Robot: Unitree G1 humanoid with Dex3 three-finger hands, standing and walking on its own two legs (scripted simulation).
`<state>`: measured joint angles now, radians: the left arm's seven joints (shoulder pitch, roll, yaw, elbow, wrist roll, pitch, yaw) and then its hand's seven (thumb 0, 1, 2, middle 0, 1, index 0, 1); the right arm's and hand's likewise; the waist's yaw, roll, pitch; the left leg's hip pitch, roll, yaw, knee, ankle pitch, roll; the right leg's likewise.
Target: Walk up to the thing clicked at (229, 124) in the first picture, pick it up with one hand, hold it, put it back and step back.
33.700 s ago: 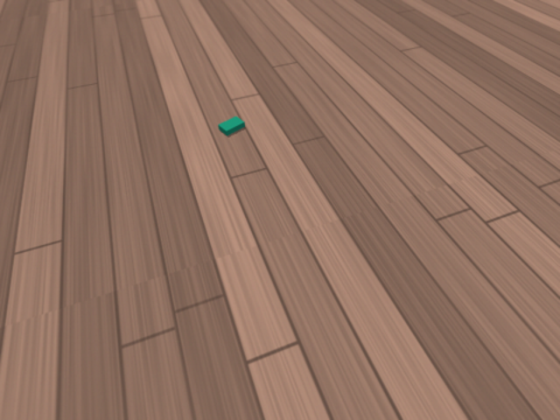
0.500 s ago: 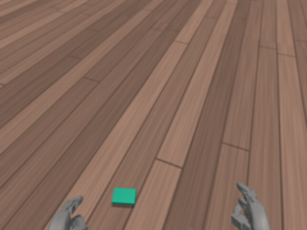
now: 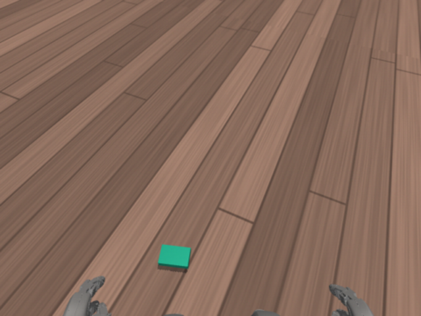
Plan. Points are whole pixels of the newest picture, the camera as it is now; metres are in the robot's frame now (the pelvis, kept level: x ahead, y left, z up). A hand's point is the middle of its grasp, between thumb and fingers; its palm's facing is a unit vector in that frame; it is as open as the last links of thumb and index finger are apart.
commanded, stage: stand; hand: left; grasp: from above
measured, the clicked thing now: (174, 256) +0.45 +0.18 -0.72
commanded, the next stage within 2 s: none
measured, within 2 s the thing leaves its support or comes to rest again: neither
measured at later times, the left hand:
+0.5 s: hand out of the picture +0.06 +0.23 -0.12, palm faces +0.03 -0.95 -0.32, open 7.4 cm
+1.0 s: hand out of the picture +0.06 +0.22 -0.12, palm faces +0.01 -0.94 -0.33, open 7.4 cm
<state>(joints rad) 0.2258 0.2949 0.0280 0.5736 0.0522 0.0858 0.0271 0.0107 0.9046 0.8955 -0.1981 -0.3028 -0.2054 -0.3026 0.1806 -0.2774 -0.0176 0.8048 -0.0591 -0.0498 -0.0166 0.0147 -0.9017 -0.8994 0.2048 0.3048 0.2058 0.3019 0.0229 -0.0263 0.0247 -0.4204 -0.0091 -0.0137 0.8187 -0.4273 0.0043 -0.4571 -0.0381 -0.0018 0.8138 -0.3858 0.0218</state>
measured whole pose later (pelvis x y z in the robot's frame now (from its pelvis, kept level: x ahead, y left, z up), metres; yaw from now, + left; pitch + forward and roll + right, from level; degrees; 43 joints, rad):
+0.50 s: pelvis +0.01 +0.00 +0.04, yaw +0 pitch -4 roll +0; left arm 0.18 0.27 0.03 1.08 0.04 0.01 0.03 0.01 0.91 0.90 -0.20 -0.30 -0.21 -0.30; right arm 0.17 -0.28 -0.03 1.06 -0.03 -0.01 -0.03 0.01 -0.90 -0.90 0.20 0.30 0.20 0.30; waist 0.02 0.01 0.05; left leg -0.12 -0.01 -0.02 0.44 -0.25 0.00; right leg -0.16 -0.04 -0.01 0.45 -0.22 0.02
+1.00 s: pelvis +0.01 -0.02 +0.04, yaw +0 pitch -3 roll +0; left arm 0.13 0.29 0.03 1.16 0.03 0.00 0.02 0.01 0.91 0.90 -0.20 -0.30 -0.21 -0.30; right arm 0.16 -0.31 -0.02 1.13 -0.02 -0.01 -0.02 0.01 -0.91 -0.90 0.20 0.30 0.20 0.30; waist 0.01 0.01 0.06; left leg -0.09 0.02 -0.02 0.36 -0.21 -0.03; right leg -0.13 -0.01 -0.02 0.36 -0.18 0.00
